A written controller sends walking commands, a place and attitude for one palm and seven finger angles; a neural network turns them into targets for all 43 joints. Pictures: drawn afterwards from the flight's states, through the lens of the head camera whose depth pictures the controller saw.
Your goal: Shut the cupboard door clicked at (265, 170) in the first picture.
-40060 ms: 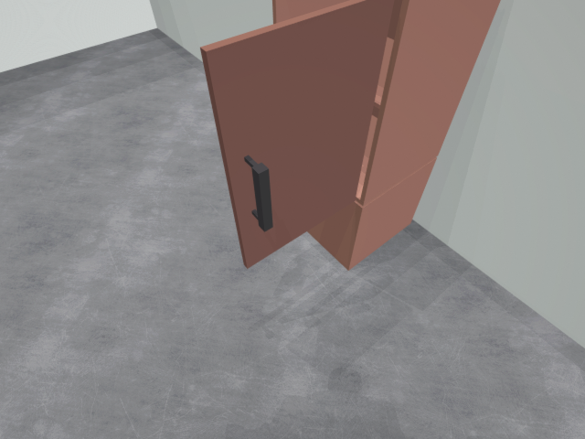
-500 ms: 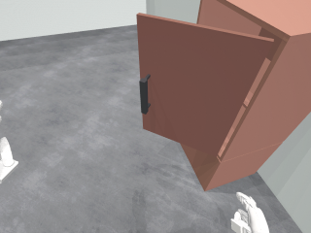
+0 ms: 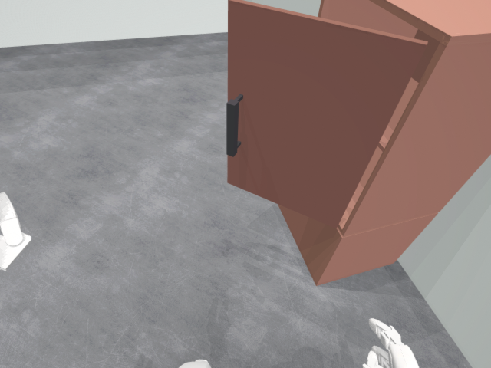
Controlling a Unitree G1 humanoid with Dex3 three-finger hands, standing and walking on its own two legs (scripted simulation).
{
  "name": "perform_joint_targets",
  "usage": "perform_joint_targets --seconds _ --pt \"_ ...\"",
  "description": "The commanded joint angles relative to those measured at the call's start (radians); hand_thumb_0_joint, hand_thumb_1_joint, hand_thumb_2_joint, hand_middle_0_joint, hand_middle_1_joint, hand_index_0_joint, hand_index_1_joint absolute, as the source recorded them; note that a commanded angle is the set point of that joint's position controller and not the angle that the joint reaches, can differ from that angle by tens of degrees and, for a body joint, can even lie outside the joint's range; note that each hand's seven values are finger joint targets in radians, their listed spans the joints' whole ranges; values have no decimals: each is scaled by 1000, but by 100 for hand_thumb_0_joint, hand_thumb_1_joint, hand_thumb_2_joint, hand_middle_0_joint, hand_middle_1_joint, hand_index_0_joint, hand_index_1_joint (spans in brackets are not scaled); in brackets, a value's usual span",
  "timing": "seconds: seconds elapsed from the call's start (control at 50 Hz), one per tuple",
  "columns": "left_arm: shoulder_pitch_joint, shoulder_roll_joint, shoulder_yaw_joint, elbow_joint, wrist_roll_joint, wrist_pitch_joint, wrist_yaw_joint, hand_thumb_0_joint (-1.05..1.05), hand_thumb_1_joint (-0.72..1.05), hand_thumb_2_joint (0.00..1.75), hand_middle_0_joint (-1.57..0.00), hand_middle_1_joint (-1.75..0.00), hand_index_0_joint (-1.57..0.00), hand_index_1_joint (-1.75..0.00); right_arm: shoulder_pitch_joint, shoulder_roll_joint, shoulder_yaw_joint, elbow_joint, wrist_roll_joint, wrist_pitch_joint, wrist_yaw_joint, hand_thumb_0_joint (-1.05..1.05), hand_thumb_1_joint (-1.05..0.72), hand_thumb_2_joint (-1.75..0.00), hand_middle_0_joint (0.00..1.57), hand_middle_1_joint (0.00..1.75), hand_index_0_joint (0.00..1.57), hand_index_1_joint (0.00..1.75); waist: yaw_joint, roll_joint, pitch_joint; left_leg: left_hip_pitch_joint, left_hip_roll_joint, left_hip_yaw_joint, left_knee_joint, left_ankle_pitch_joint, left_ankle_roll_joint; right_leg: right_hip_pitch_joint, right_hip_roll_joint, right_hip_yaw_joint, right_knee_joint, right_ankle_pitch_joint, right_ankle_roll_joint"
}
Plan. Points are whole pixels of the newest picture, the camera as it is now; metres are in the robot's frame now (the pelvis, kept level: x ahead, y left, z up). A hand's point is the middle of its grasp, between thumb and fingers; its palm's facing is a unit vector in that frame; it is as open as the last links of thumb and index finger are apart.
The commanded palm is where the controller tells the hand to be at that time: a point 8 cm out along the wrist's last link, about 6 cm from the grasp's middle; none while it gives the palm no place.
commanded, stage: step back with the hand held close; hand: left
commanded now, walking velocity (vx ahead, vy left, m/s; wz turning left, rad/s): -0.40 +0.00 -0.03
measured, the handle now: (235, 126) +0.73 +0.06 -0.04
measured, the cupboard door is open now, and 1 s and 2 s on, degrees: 46 46 46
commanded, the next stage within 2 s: stop stepping back and stand still in 0.40 s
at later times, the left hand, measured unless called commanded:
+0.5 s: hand out of the picture +0.10 +0.30 +0.19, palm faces +0.54 -0.75 -0.39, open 7.5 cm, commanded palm +0.03 +0.32 +0.20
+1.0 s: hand out of the picture +0.07 +0.28 +0.18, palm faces +0.47 -0.80 -0.38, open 7.4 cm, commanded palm +0.01 +0.30 +0.20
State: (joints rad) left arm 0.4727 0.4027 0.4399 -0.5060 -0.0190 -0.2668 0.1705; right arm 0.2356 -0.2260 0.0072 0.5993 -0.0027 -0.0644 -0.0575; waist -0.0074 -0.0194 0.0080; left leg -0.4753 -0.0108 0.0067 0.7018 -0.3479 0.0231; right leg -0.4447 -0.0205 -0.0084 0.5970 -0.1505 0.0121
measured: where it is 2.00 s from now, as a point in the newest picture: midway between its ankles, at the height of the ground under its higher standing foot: outside the picture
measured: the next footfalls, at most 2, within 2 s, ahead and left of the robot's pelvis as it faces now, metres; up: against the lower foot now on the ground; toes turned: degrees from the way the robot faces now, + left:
right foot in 0.14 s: +0.05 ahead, -0.13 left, +0.00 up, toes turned +8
left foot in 0.42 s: +0.02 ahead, +0.12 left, +0.00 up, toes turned +5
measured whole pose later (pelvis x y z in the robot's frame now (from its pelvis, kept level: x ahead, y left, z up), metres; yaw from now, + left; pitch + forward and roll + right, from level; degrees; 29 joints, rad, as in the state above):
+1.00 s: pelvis -0.14 +0.01 +0.01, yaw -2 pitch -1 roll +0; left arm 0.51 0.40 0.43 -0.40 -0.04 -0.17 0.18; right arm 0.35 -0.26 0.00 0.71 0.01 -0.06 -0.09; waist -0.04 -0.03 -0.10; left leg -0.32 0.01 0.06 0.58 -0.25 0.02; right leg -0.13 0.01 -0.01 0.53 -0.39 -0.01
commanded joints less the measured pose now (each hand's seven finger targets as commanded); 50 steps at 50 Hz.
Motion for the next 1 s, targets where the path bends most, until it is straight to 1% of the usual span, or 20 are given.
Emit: perform_joint_targets --seconds 0.0,0.06,0.1,0.16,0.2,0.26,0.32,0.36,0.4,0.42,0.44,0.46,0.52,0.62,0.66,0.72,0.76,0.9,0.94,0.98 --pt "-4 222 150 -166 -16 -56 31 0 90 90 -20 -30 -20 -30 -84 -129 -54 -161 9 -45 -21 0 -90 -90 20 30 20 30 -14 65 -86 -130 92 -135 -283 -273 42 136 -28 97 -113 -307 -23" --pt "25 223 191 -203 -5 -64 28 0 90 90 -20 -30 -20 -30 -113 -134 -61 -176 7 -61 -32 0 -90 -90 20 30 20 30 13 230 -149 -376 240 -272 -471 -343 106 444 87 14 231 -54 10" --pt "31 255 223 -262 -12 -72 19 0 90 90 -20 -30 -20 -30 -109 -132 -74 -169 2 -79 -32 0 -90 -90 20 30 20 30 15 194 -217 -275 248 -241 -399 -153 104 441 96 27 225 -8 6" --pt "108 226 224 -171 4 -73 6 0 90 90 -20 -30 -20 -30 -131 -153 -84 -173 8 -96 -27 0 -90 -90 20 30 20 30 13 234 -118 -449 239 -175 -387 -478 101 487 84 95 171 -185 -13" --pt "74 224 189 -205 -21 -81 6 0 90 90 -20 -30 -20 -30 -102 -113 -65 -152 -1 -100 -20 0 -90 -90 20 30 20 30 -9 104 -72 -196 120 -81 -210 -225 24 202 -40 260 -65 -49 -84" --pt "-16 240 121 -225 -19 -50 29 0 90 90 -20 -30 -20 -30 -107 -85 -73 -104 1 -82 -10 0 -90 -90 20 30 20 30 -8 -129 -167 126 20 4 157 -57 -59 -38 -275 432 -290 -39 -164" --pt "-65 264 129 -234 -5 -33 38 0 90 90 -20 -30 -20 -30 -116 -72 -58 -101 -12 -63 -21 0 -90 -90 20 30 20 30 -15 -149 -109 143 11 -2 151 -52 -46 -84 -256 358 -286 59 -153" --pt "-78 225 98 -205 -6 -27 29 0 90 90 -20 -30 -20 -30 -101 -74 -45 -93 -4 -53 -32 0 -90 -90 20 30 20 30 -30 -90 -47 222 21 2 -144 69 -33 -108 -139 211 -177 102 -76" --pt "-109 208 102 -220 -11 -45 25 0 90 90 -20 -30 -20 -30 -123 -129 -57 -114 0 -66 -48 0 -90 -90 20 30 20 30 -14 280 -55 43 257 -213 -398 254 50 41 67 64 142 -50 11" --pt "-127 219 117 -204 -5 -50 22 0 90 90 -20 -30 -20 -30 -128 -109 -66 -110 -10 -80 -50 0 -90 -90 20 30 20 30 -3 325 -80 -11 354 -275 -438 342 94 105 95 55 299 -255 14" --pt "-112 215 137 -183 -18 -64 19 0 90 90 -20 -30 -20 -30 -100 -93 -79 -91 -9 -95 -40 0 -90 -90 20 30 20 30 9 242 -141 71 356 -189 -410 423 105 84 102 72 380 -329 4" --pt "-64 211 146 -152 -25 -64 7 0 90 90 -20 -30 -20 -30 -102 -112 -90 -102 -12 -109 -29 0 -90 -90 20 30 20 30 10 293 -213 10 395 -240 -444 206 127 158 100 76 486 -348 9" --pt "-31 165 108 -270 -40 -46 -9 0 90 90 -20 -30 -20 -30 -82 -106 -87 -115 -4 -115 -3 0 -90 -90 20 30 20 30 12 227 -231 177 335 -142 -375 203 104 95 67 37 312 -317 8" --pt "0 176 85 -278 -39 20 -4 0 90 90 -20 -30 -20 -30 -91 -108 -46 -145 1 -114 -3 0 -90 -90 20 30 20 30 -5 257 -118 96 224 -103 -494 -298 0 265 108 -86 -113 -281 -12" --pt "-18 180 80 -239 -39 45 1 0 90 90 -20 -30 -20 -30 -84 -98 -37 -144 0 -95 -8 0 -90 -90 20 30 20 30 -13 168 -89 102 137 -6 -370 -266 -46 248 40 -24 -246 -322 -72" --pt "-43 298 175 -215 -50 46 17 0 90 90 -20 -30 -20 -30 -86 -87 -31 -122 -26 -64 -12 0 -90 -90 20 30 20 30 -14 4 -136 234 76 34 -26 38 -57 65 -208 226 -385 -276 -188" --pt "18 231 133 -183 -53 72 25 0 90 90 -20 -30 -20 -30 -81 -74 -31 -128 4 -56 -21 0 -90 -90 20 30 20 30 -3 -120 -131 137 56 23 9 90 -39 156 -203 240 -340 -209 -177" --pt "-45 194 74 -49 -20 49 24 0 90 90 -20 -30 -20 -30 -79 -114 -34 -88 13 -68 -39 0 -90 -90 20 30 20 30 -16 -5 51 199 77 3 -195 161 12 110 -98 142 -246 -69 -70" --pt "-53 194 71 -90 -13 30 21 0 90 90 -20 -30 -20 -30 -75 -116 -28 -83 5 -73 -39 0 -90 -90 20 30 20 30 -17 162 20 201 119 -84 -279 239 20 144 -41 49 -143 -35 -45" --pt "-77 190 63 -119 -13 19 19 0 90 90 -20 -30 -20 -30 -83 -121 -31 -96 7 -85 -38 0 -90 -90 20 30 20 30 -10 178 -1 167 170 -171 -366 170 33 201 15 2 -104 -84 -15"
